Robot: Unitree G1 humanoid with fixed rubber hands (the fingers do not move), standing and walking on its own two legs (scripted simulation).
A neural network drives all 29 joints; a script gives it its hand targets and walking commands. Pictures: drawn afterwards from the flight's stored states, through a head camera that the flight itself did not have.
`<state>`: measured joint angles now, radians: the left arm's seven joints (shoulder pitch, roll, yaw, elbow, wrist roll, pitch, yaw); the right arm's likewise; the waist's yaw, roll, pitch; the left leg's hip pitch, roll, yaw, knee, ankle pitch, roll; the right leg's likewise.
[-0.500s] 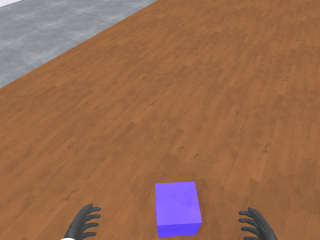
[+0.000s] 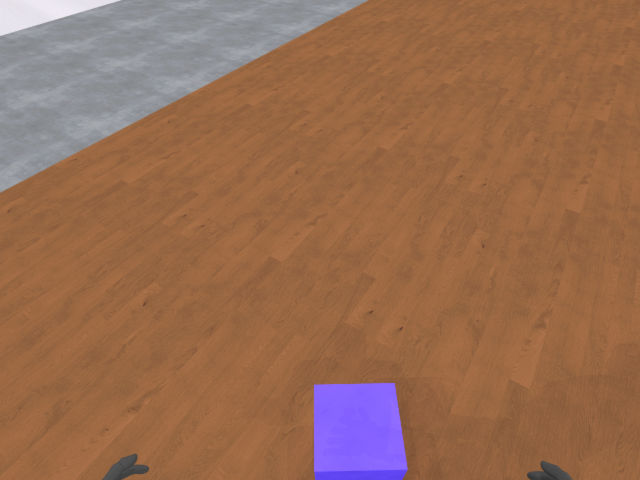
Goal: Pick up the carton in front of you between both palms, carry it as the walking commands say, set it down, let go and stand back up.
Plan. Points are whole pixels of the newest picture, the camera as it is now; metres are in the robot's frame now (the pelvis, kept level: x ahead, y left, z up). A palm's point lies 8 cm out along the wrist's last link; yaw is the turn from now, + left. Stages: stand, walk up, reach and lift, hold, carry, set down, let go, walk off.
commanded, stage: stand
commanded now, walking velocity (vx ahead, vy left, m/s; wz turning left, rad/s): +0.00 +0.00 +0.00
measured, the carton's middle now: (354, 440) +0.39 -0.06 -0.64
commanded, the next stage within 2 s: none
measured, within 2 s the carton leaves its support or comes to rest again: neither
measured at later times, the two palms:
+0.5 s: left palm out of the picture +0.09 +0.30 -0.09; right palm out of the picture +0.09 -0.30 -0.09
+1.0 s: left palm out of the picture +0.07 +0.30 -0.09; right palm out of the picture +0.06 -0.31 -0.10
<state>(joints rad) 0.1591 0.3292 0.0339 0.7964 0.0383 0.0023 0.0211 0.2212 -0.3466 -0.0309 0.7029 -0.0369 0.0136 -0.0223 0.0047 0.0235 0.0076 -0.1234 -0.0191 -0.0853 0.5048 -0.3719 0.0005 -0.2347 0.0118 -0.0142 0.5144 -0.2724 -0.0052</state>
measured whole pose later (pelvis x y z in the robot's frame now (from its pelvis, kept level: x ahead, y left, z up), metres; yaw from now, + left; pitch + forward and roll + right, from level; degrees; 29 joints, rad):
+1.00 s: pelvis -0.02 +0.00 +0.01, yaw +0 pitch -3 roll +0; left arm 0.11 0.38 0.01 1.03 0.02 -0.01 0.01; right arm 0.17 -0.39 0.00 0.96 -0.02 -0.01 -0.02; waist 0.01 0.01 0.03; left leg -0.06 -0.02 -0.08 0.37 -0.27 0.00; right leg -0.17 0.01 -0.01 0.40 -0.18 -0.01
